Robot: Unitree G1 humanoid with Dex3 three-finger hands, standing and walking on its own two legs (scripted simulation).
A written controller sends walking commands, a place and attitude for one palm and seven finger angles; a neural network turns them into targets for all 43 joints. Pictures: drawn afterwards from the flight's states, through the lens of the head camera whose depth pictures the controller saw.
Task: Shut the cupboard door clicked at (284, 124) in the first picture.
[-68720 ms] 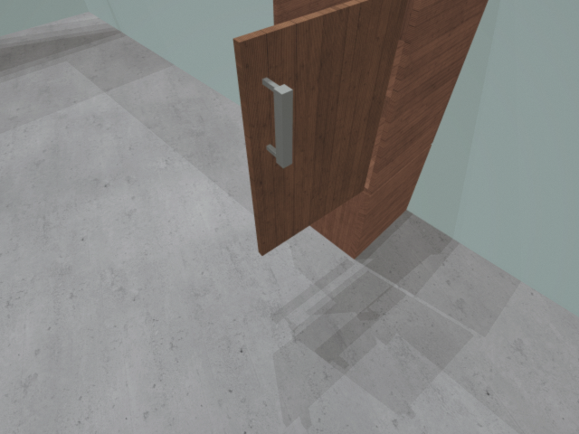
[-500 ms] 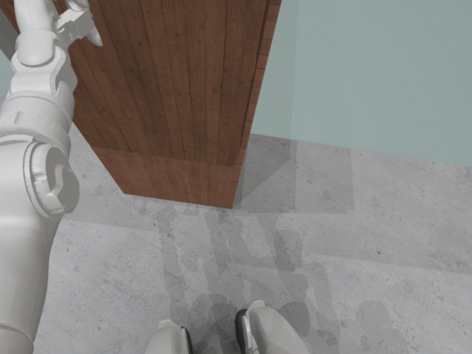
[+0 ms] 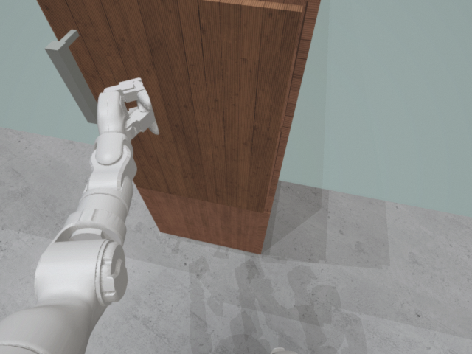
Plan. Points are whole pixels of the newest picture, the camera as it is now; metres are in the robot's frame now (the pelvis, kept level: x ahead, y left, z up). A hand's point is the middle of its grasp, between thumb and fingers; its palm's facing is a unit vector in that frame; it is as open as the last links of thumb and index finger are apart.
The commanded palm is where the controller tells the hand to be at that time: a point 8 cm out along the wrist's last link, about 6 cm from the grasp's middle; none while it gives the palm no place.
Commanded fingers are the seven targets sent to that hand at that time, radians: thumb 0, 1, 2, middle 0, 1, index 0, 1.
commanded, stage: draw the hand back to the body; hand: left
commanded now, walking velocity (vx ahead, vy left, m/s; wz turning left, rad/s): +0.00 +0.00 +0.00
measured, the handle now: (84, 79) +0.59 +0.25 +0.12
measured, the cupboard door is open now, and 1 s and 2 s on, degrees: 0 0 0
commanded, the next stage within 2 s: step back with the hand held close in 1.64 s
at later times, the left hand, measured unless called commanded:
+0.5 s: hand (100, 159) +0.37 +0.17 +0.15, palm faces +0.09 -1.00 -0.03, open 3.1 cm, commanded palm +0.33 +0.21 +0.16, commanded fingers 0.00 0.90 0.90 -1.22 -1.41 -1.22 -1.41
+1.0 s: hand out of the picture +0.23 +0.24 +0.18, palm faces +0.37 -0.89 -0.29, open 4.1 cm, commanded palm +0.18 +0.27 +0.19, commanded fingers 0.00 0.90 0.90 -0.53 -0.66 -0.53 -0.66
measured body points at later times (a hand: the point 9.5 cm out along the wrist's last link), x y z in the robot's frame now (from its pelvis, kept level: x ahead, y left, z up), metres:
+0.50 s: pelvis -0.01 -0.01 +0.02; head +0.00 -0.03 +0.46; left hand +0.36 +0.22 +0.16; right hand +0.11 -0.26 -0.10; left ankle -0.02 +0.12 -0.71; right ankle -0.01 -0.11 -0.71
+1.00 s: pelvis -0.02 +0.00 +0.03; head -0.04 -0.03 +0.48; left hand +0.21 +0.28 +0.19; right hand +0.18 -0.21 -0.06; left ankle -0.02 +0.12 -0.71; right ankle -0.01 -0.11 -0.71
